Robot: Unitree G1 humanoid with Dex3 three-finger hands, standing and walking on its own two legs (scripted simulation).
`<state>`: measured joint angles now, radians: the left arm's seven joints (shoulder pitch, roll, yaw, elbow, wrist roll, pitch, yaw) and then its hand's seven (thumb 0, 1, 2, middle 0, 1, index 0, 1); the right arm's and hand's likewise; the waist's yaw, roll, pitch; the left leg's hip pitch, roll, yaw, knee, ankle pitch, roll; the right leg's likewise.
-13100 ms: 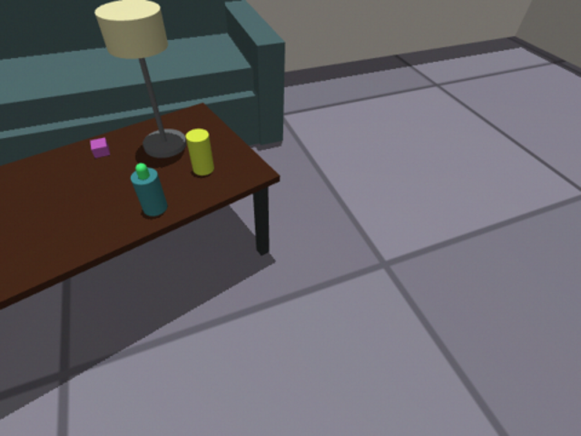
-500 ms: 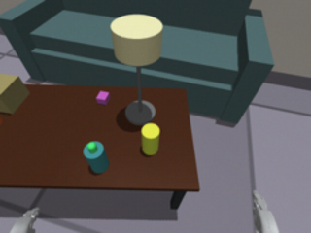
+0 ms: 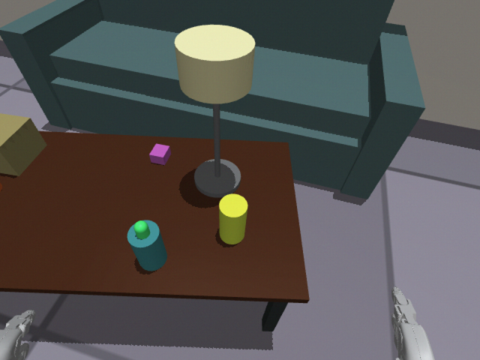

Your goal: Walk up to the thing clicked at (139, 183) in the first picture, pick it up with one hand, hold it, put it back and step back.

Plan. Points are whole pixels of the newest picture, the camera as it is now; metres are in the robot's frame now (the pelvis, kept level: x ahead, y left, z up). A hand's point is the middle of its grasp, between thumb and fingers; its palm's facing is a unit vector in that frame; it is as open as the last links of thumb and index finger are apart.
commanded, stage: go down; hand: left
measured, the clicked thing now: (147, 242) +0.43 +0.20 -0.18
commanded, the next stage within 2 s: approach in 1.56 s
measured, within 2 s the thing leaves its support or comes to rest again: neither
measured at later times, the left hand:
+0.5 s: hand (10, 278) +0.26 +0.34 +0.03, palm faces +0.17 -0.96 -0.22, open 17.2 cm
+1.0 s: hand out of the picture +0.31 +0.37 +0.06, palm faces +0.18 -0.97 -0.15, open 17.2 cm
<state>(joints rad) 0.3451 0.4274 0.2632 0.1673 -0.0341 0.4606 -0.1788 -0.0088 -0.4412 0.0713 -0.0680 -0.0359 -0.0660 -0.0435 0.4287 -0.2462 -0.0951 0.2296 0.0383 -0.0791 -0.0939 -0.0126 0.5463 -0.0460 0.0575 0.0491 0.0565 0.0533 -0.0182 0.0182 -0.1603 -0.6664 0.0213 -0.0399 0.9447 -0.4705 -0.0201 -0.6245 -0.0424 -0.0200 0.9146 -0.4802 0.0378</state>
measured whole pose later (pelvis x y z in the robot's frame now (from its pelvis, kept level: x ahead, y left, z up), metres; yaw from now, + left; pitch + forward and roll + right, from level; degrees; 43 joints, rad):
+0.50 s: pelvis -0.01 +0.01 +0.00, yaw -1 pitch +10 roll -1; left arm -0.06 0.60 0.43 0.48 -0.11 0.37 -0.35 -0.01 -0.49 0.08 -0.06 -0.04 -0.05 -0.05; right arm 0.38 -0.25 -0.06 0.38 0.04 -0.14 -0.11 -0.01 0.53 -0.05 0.06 0.05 0.06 0.05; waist -0.02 0.03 -0.14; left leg -0.67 0.02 -0.03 0.93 -0.44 -0.01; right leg -0.62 -0.04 -0.01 0.89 -0.44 0.04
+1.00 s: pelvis -0.02 +0.00 +0.01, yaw -1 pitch +11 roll -1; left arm -0.36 0.73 0.52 0.92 -0.08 0.05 -0.48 -0.01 -0.48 0.09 -0.04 -0.05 -0.04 -0.06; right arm 0.33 -0.25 0.00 0.46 0.02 -0.18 -0.11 -0.01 0.53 -0.06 0.06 0.05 0.06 0.05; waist -0.04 0.00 -0.12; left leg -0.67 0.03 -0.03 0.89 -0.41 -0.02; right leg -0.63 -0.03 -0.01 0.84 -0.41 0.04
